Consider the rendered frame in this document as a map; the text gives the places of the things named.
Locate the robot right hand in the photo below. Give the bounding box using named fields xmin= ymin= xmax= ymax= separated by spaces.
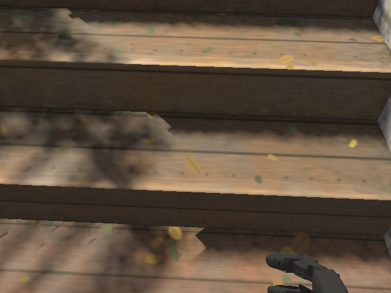
xmin=266 ymin=253 xmax=349 ymax=293

